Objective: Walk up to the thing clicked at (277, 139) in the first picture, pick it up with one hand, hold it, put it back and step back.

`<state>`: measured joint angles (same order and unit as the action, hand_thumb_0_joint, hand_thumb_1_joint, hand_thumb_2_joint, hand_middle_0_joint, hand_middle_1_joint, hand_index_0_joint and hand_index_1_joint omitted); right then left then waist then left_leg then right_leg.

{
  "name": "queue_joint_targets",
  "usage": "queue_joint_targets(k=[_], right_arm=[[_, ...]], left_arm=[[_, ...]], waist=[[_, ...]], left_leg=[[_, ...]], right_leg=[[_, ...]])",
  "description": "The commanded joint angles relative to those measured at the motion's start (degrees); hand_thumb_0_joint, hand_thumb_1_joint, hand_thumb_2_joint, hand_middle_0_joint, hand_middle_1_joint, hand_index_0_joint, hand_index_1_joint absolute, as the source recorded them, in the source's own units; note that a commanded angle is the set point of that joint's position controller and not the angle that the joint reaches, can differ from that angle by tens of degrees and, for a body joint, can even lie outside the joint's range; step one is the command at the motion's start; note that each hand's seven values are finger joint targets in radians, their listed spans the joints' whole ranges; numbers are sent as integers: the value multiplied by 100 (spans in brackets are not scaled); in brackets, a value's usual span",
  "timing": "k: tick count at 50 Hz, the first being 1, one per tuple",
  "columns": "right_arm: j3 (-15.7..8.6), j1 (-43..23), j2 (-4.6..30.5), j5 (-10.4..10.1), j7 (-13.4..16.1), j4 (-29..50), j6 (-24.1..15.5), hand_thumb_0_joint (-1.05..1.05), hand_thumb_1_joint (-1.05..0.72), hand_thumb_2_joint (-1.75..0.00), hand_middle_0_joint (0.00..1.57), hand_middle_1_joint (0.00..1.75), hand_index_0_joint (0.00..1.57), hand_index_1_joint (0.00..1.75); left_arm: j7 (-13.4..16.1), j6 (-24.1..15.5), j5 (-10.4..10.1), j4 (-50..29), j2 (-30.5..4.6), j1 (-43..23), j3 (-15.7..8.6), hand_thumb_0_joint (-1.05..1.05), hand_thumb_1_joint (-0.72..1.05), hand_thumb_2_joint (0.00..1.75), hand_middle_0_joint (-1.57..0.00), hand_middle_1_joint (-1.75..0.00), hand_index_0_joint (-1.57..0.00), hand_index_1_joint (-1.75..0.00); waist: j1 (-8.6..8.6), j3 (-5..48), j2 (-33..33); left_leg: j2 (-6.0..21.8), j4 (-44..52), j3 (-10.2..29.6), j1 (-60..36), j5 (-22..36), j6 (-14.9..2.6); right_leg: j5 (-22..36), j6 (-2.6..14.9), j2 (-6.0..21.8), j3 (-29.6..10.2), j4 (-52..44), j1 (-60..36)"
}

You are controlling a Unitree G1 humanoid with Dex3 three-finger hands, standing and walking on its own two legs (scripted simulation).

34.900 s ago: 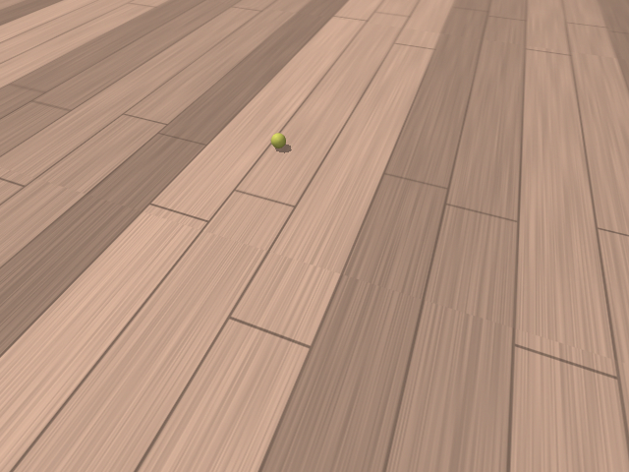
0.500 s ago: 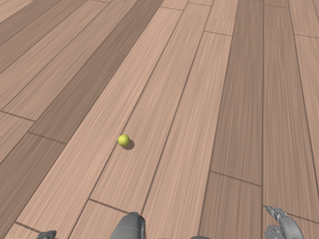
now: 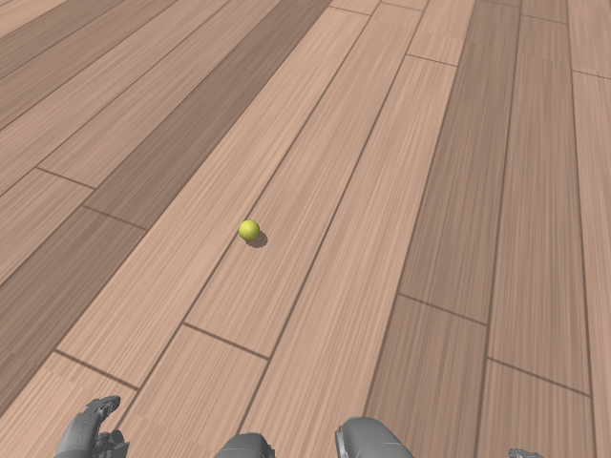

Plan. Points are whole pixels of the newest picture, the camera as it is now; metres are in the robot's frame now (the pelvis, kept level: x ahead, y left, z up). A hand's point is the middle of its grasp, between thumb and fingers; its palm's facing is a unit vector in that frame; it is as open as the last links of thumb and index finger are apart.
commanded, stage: step back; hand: left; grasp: from above
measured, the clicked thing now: (249, 230) +0.91 +0.23 -0.72
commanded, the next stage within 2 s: stand in 1.36 s
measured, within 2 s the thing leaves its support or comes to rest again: neither
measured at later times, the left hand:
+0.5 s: hand out of the picture -0.09 +0.28 -0.15, palm faces +0.07 -0.90 -0.42, open 7.4 cm
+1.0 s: hand out of the picture -0.13 +0.27 -0.15, palm faces +0.06 -0.92 -0.37, open 7.4 cm
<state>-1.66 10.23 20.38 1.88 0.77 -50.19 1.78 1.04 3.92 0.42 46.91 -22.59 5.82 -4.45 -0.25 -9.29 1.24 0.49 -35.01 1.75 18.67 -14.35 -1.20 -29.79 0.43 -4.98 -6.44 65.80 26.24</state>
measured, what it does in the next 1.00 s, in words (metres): walks backwards: right foot, then left foot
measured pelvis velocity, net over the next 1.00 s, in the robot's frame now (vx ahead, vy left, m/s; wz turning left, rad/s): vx -0.14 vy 0.00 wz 0.05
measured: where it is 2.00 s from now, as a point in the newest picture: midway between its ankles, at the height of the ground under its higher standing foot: outside the picture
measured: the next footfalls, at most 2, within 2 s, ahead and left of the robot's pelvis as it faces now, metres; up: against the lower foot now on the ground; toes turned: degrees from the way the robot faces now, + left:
right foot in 0.12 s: -0.09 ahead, -0.13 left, +0.00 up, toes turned +1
left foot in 0.44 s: -0.11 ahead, +0.11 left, +0.00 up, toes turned +1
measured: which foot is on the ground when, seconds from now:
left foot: down 0.00-0.16, up 0.18-0.42, down 0.44-0.72, up 0.74-0.96, down 0.98-1.00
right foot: up 0.00-0.10, down 0.12-1.00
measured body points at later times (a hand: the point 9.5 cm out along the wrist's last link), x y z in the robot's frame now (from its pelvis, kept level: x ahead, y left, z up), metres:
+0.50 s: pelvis -0.16 -0.01 -0.01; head -0.13 -0.01 +0.44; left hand -0.09 +0.32 -0.12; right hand -0.08 -0.32 -0.13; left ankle -0.15 +0.11 -0.73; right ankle -0.09 -0.13 -0.72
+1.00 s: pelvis -0.14 +0.00 +0.00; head -0.13 +0.01 +0.45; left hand -0.13 +0.32 -0.13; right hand -0.04 -0.31 -0.12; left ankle -0.09 +0.13 -0.73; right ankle -0.15 -0.13 -0.73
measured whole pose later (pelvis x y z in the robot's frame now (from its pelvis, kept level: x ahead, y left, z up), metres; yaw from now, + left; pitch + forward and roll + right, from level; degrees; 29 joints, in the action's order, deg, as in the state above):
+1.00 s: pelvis -0.14 +0.00 +0.00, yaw +3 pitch -3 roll +0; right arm -4.1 10.9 22.0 1.9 -0.8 -56.9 -1.1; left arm -0.5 -1.1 1.8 56.7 -21.7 15.0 -3.0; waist 2.6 -4.6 0.4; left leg 0.1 -32.5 0.3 17.5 -12.0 0.1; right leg -21.0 -0.6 2.5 0.8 35.7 12.0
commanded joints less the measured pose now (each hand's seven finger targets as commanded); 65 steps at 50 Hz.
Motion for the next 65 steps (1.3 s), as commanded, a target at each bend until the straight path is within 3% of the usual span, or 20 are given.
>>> queue_joint_targets(k=[1,6,7,8,9,12,17,21,23,24,27,33,34,36,37,48,51,56,59,65], right_arm=[[-471,12,1547,56,88,548,-81,0,-90,-90,20,30,20,30],[-378,-278,1423,-104,16,625,101,0,-90,-90,20,30,20,30],[-286,-216,1104,-135,11,708,83,0,-90,-90,20,30,20,30],[-361,-567,1147,-130,129,814,99,0,-90,-90,20,30,20,30],[-462,-610,1351,-145,150,754,125,0,-90,-90,20,30,20,30],[-402,-1,1301,-179,118,423,79,0,-90,-90,20,30,20,30],[-394,-276,1275,-8,6,459,-26,0,-90,-90,20,30,20,30],[-503,411,1214,7,-54,-91,-181,0,-90,-90,20,30,20,30],[-566,213,1867,109,-50,-16,-268,0,-90,-90,20,30,20,30],[-616,-162,2153,70,-83,82,-285,0,-90,-90,20,30,20,30],[-415,-551,1526,104,-15,74,-420,0,-90,-90,20,30,20,30],[-488,-392,1485,88,-122,-22,-220,0,-90,-90,20,30,20,30],[-440,-195,1280,51,-113,-46,-185,0,-90,-90,20,30,20,30],[-381,-494,1002,27,-93,130,-201,0,-90,-90,20,30,20,30],[-456,-487,1266,29,-76,96,-234,0,-90,-90,20,30,20,30],[-484,180,1018,12,-94,-353,-433,0,-90,-90,20,30,20,30],[-540,-93,1772,1,-30,-242,-489,0,-90,-90,20,30,20,30],[-382,-684,1398,-63,-19,-275,-445,0,-90,-90,20,30,20,30],[-281,-661,1043,-153,-18,-338,-384,0,-90,-90,20,30,20,30],[-230,-841,1098,-110,-16,-655,-453,0,-90,-90,20,30,20,30]], left_arm=[[10,-199,59,-327,-934,264,-264,0,90,90,-20,-30,-20,-30],[45,-360,189,66,-1077,970,-302,0,90,90,-20,-30,-20,-30],[42,-393,239,2,-1562,895,-441,0,90,90,-20,-30,-20,-30],[32,-352,241,-153,-2182,565,-568,0,90,90,-20,-30,-20,-30],[60,-399,202,-261,-2056,365,-527,0,90,90,-20,-30,-20,-30],[100,-424,226,-345,-1366,-256,-360,0,90,90,-20,-30,-20,-30],[74,-447,292,-166,-1472,388,-415,0,90,90,-20,-30,-20,-30],[-15,-347,209,-86,-1392,316,-267,0,90,90,-20,-30,-20,-30],[-48,-363,65,-103,-792,266,-73,0,90,90,-20,-30,-20,-30],[-23,-383,134,42,-1338,-39,-264,0,90,90,-20,-30,-20,-30],[-163,-407,43,393,-1129,446,-216,0,90,90,-20,-30,-20,-30],[-173,-546,140,721,-973,978,-252,0,90,90,-20,-30,-20,-30],[-130,-595,179,759,-1042,1101,-279,0,90,90,-20,-30,-20,-30],[-73,-680,251,751,-1799,1247,-453,0,90,90,-20,-30,-20,-30],[-61,-732,263,527,-1859,827,-460,0,90,90,-20,-30,-20,-30],[-103,-628,102,389,-1081,432,-39,0,90,90,-20,-30,-20,-30],[-50,-500,-13,539,-1106,572,-57,0,90,90,-20,-30,-20,-30],[-50,-624,-2,927,-915,934,-13,0,90,90,-20,-30,-20,-30],[-40,-659,56,901,-1317,423,-74,0,90,90,-20,-30,-20,-30],[-27,-664,12,991,-1134,87,7,0,90,90,-20,-30,-20,-30]], waist=[[-84,1081,-1058],[191,1558,-882],[126,1335,456],[471,1082,1450],[335,723,1051],[-96,821,368],[408,859,843],[47,974,564],[-73,840,-1472],[-133,322,-1050],[193,470,-550],[274,528,-949],[322,631,-515],[551,407,868],[419,47,415],[-84,867,214],[-32,1054,-846],[328,1105,-1109],[64,1110,-155],[106,1265,9]], left_leg=[[1312,715,1168,-1026,2356,-1324],[845,-220,839,-75,1254,-547],[-29,-1009,536,1196,-469,-159],[-556,-2383,533,1151,-2156,87],[-350,-3201,1097,926,-2105,145],[-664,-3609,835,890,-1277,171],[-186,-1494,239,946,-1578,222],[-252,1200,-134,-1231,-819,-66],[1734,2435,3231,-1045,-3653,-868],[2118,2712,3517,514,-4202,-1349],[1183,2110,1719,205,-2410,-752],[893,1483,967,489,-2646,-542],[679,871,710,701,-2413,-380],[-289,-1424,174,1830,-1869,43],[-37,-1772,701,1559,-1606,73],[-35,1028,-147,-1493,270,83],[1961,1867,2415,-606,-752,-1118],[1147,956,806,-517,1413,-440],[507,793,268,-244,175,16],[660,808,115,-821,1788,-122]], right_leg=[[-117,-180,229,257,-1298,-200],[1761,128,583,171,-4372,-2006],[1994,432,1546,-1294,-4420,-2301],[2449,1563,2880,-2520,-4724,-875],[2549,1742,3045,-2646,-4815,-155],[3202,1165,1901,-687,-3979,-655],[575,1087,1929,-939,-4223,-1608],[-224,683,1621,-481,-3761,-411],[-382,33,457,676,-2083,950],[-380,-21,744,114,-1391,204],[594,37,609,159,-1417,-317],[806,111,316,814,-3990,-1876],[776,206,341,522,-4355,-2386],[-2107,1041,2291,-2706,-5656,-2068],[-2040,1350,2683,-2993,-5664,-1374],[2149,557,1325,161,-3522,-436],[-274,77,667,335,-2039,-612],[1498,123,701,522,-3984,-1545],[2086,344,1206,-333,-4156,-1708],[3404,200,1122,45,-4050,-1957]])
